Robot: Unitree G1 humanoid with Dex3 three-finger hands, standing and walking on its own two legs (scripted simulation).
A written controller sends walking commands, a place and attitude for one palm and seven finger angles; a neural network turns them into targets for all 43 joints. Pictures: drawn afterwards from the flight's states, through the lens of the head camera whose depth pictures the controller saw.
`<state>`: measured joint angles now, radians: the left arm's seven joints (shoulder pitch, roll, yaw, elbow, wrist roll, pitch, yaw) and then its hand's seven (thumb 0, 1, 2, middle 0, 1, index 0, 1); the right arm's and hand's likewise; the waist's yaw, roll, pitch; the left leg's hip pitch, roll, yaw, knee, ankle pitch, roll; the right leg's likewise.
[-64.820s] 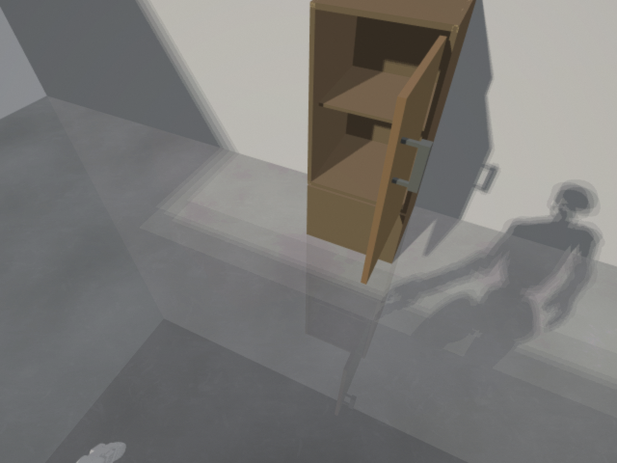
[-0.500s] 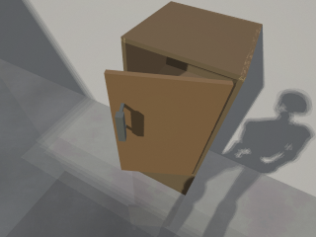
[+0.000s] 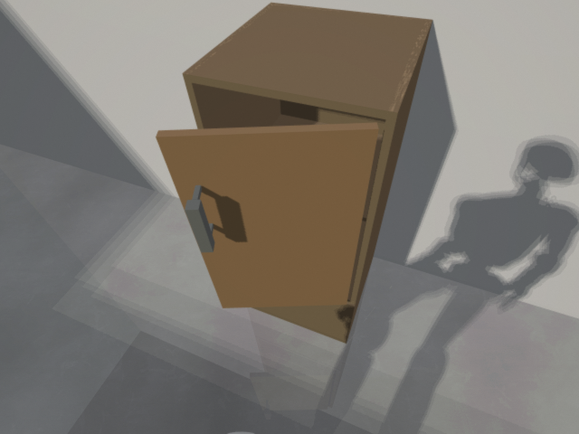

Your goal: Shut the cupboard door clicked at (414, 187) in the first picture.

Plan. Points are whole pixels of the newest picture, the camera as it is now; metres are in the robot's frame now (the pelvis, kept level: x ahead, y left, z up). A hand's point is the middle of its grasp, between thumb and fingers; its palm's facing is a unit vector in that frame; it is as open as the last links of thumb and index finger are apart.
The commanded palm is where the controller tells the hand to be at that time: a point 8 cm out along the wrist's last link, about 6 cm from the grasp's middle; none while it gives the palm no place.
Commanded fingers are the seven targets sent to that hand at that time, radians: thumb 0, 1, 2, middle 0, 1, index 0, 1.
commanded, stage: come to a stop and stand still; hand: left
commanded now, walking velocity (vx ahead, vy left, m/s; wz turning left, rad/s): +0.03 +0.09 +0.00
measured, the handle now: (202, 219) +0.48 +0.20 -0.02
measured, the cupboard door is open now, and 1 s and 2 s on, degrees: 23 23 23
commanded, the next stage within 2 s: look again from close up in 0.62 s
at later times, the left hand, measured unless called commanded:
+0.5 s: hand out of the picture -0.02 +0.24 -0.17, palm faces +0.03 -0.98 -0.18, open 7.4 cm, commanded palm none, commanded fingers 0.00 0.90 0.90 -0.20 -0.30 -0.20 -0.30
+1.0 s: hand out of the picture +0.03 +0.21 -0.17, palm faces +0.03 -0.98 -0.19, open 7.2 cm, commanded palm none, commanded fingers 0.00 0.90 0.90 -0.20 -0.30 -0.20 -0.30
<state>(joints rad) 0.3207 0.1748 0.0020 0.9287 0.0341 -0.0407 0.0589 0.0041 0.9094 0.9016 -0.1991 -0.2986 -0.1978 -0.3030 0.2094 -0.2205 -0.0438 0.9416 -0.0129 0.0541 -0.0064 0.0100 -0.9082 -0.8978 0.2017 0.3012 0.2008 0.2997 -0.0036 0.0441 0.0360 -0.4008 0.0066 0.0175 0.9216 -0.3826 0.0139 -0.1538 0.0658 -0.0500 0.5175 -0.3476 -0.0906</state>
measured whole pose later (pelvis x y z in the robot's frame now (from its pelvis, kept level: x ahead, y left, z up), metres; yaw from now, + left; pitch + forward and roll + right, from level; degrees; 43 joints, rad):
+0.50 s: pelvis -0.03 +0.06 +0.01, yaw +2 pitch -1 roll -1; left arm 0.31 0.21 0.02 0.99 0.03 0.04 0.01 0.01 0.91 0.90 -0.20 -0.30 -0.20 -0.30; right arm 0.37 -0.16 0.00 1.03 -0.03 0.00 -0.02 0.01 -0.91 -0.90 0.20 0.30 0.20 0.30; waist -0.01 -0.03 0.01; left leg -0.19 -0.02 0.09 0.46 -0.26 0.08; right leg -0.40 -0.03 -0.03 0.87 -0.41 -0.02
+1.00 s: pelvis +0.01 +0.03 +0.00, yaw +1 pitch -1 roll +0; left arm 0.25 0.18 0.00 1.06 0.02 0.00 0.04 0.00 0.94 0.90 -0.20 -0.30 -0.20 -0.30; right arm 0.29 -0.13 0.00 1.11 -0.01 -0.01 -0.04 0.02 -0.93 -0.90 0.21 0.30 0.20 0.30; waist 0.00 -0.02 0.02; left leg -0.15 0.00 0.09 0.50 -0.34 0.04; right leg -0.18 -0.01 -0.03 0.50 -0.31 0.00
